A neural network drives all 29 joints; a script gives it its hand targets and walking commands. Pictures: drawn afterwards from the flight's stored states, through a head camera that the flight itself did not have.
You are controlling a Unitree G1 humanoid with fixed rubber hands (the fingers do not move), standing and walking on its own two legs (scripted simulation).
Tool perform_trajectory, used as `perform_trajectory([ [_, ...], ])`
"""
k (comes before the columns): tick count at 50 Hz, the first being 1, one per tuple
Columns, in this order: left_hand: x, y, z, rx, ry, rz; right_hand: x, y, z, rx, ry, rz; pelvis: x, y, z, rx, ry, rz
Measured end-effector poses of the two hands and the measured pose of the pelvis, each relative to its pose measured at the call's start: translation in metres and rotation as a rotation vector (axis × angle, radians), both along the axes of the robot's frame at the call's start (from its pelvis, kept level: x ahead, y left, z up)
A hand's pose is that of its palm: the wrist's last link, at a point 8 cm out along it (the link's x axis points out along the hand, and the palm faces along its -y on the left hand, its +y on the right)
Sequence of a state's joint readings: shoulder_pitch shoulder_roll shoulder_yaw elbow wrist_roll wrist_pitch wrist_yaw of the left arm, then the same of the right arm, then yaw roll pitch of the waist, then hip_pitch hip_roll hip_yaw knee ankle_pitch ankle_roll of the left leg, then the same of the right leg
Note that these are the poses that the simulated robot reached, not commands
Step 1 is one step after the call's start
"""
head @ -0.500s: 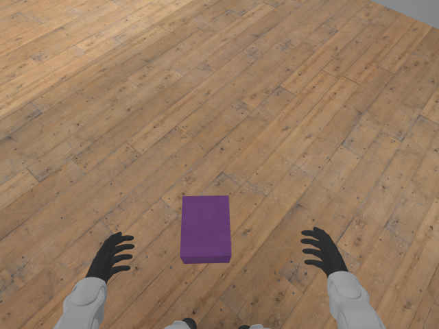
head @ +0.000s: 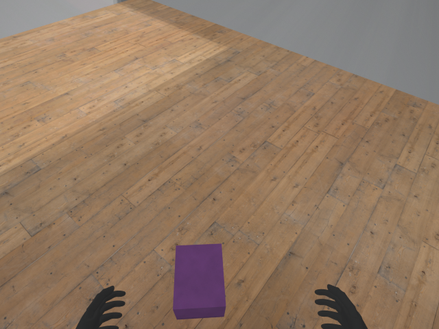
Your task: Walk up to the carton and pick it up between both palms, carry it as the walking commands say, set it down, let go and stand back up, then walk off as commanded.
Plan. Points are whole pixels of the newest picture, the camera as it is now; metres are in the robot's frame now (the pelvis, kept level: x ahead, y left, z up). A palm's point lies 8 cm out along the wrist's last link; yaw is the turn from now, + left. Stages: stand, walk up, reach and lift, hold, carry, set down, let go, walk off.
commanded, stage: let go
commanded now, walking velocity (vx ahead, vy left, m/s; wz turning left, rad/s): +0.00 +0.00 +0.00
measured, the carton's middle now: (199, 280) +0.44 +0.06 -0.69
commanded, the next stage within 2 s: stand in 0.20 s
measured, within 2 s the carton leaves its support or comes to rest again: neither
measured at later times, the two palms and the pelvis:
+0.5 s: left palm out of the picture +0.09 +0.30 -0.10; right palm out of the picture +0.09 -0.28 -0.09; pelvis +0.00 +0.01 +0.00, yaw -1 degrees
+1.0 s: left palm out of the picture +0.05 +0.30 -0.11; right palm out of the picture +0.03 -0.28 -0.10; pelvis -0.03 +0.02 +0.00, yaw -2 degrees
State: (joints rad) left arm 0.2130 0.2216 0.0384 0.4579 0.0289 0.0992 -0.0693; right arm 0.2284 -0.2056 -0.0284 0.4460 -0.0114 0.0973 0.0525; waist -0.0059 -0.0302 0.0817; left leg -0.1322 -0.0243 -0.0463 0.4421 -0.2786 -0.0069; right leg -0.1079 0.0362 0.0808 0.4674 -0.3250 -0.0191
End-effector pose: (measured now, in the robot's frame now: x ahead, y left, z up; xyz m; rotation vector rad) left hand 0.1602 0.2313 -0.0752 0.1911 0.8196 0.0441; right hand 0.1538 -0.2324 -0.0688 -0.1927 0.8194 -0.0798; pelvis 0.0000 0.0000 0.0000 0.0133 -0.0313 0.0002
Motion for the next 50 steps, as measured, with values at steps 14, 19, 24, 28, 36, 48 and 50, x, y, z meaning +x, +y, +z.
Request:
perform_trajectory([
  [14, -0.017, 0.024, -0.007, 0.068, 0.01, 0.05, -0.021, -0.001, -0.015, -0.063, 0.046, -0.008, -0.003, 0.009, -0.002, -0.008, 0.024, 0.0],
  [19, -0.041, 0.051, -0.015, 0.114, 0.038, 0.092, -0.042, -0.025, -0.019, -0.118, 0.081, -0.057, -0.001, 0.01, -0.004, -0.01, 0.027, -0.004],
  [24, -0.065, 0.067, -0.021, 0.143, 0.093, 0.109, -0.06, -0.041, -0.019, -0.155, 0.11, -0.093, -0.002, 0.012, -0.003, -0.01, 0.026, -0.011],
  [28, -0.08, 0.071, -0.026, 0.147, 0.133, 0.113, -0.072, -0.047, -0.02, -0.168, 0.132, -0.106, -0.005, 0.014, -0.003, -0.011, 0.025, -0.015],
  [36, -0.096, 0.066, -0.033, 0.132, 0.178, 0.099, -0.088, -0.044, -0.024, -0.163, 0.166, -0.107, -0.014, 0.015, -0.001, -0.011, 0.02, -0.023],
  [48, -0.107, 0.066, -0.035, 0.135, 0.208, 0.083, -0.118, -0.042, -0.033, -0.152, 0.236, -0.114, -0.027, 0.016, 0.0, -0.011, 0.008, -0.027],
  [50, -0.11, 0.067, -0.036, 0.139, 0.218, 0.081, -0.124, -0.043, -0.035, -0.15, 0.251, -0.117, -0.029, 0.016, 0.0, -0.011, 0.006, -0.028],
])
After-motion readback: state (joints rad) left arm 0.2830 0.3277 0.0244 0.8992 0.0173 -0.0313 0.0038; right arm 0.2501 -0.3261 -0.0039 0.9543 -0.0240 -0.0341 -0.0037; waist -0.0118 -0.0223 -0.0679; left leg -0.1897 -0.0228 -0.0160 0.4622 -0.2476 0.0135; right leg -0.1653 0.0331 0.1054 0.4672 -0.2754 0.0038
